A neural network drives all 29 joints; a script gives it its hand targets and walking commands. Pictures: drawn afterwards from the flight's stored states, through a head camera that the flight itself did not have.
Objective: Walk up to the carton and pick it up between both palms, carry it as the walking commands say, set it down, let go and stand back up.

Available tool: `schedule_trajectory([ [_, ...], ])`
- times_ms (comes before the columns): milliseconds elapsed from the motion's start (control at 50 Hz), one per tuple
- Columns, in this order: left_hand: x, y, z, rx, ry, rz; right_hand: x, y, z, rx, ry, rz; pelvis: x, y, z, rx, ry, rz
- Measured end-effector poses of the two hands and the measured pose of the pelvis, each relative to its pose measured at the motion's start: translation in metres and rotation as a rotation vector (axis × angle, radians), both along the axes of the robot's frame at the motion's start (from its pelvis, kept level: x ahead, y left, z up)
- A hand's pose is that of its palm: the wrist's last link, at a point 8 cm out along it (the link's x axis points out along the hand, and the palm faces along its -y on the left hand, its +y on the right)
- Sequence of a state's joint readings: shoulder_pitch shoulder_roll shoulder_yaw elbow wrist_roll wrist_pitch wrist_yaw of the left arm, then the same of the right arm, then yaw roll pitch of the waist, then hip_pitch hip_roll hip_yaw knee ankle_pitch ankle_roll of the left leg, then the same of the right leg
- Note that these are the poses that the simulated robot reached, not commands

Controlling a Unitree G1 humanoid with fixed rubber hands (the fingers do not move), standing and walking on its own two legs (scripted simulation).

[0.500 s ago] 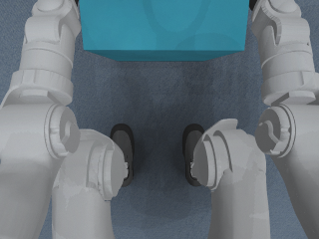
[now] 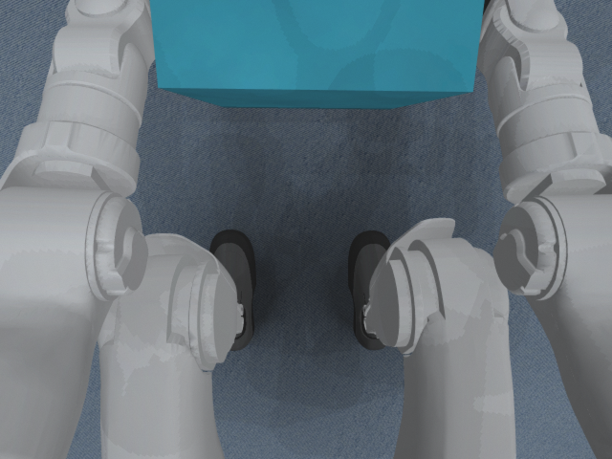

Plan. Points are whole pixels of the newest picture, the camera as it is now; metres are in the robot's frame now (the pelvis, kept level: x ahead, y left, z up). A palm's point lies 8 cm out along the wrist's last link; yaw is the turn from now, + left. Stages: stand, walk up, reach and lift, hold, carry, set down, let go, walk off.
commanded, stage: set down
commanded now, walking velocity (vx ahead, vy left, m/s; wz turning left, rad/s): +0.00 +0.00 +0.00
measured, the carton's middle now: out of the picture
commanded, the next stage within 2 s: let go in 1.76 s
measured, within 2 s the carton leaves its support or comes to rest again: neither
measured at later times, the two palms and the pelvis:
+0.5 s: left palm out of the picture +0.56 +0.17 -0.16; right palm out of the picture +0.55 -0.23 -0.16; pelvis +0.00 +0.00 +0.00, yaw +0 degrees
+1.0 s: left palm out of the picture +0.57 +0.18 -0.01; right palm out of the picture +0.56 -0.25 +0.00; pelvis +0.02 +0.00 +0.10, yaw -1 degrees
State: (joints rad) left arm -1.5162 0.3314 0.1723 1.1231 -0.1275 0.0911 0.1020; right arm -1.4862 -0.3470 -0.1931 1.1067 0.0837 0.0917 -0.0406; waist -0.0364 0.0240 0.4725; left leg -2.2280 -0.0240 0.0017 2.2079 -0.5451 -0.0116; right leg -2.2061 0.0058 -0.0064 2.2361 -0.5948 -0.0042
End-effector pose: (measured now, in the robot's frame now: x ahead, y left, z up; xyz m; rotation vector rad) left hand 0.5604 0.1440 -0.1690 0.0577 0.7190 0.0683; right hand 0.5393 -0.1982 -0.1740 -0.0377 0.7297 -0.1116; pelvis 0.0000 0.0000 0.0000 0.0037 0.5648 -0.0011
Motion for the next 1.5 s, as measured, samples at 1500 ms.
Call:
schedule_trajectory([
  [1500,0.010,0.044,0.315,0.027,-0.095,0.023,0.015,-0.055,0.326,-0.023,-0.108,-0.042,0.036,-0.004,0.235,0.004,0.250,-0.005],
])
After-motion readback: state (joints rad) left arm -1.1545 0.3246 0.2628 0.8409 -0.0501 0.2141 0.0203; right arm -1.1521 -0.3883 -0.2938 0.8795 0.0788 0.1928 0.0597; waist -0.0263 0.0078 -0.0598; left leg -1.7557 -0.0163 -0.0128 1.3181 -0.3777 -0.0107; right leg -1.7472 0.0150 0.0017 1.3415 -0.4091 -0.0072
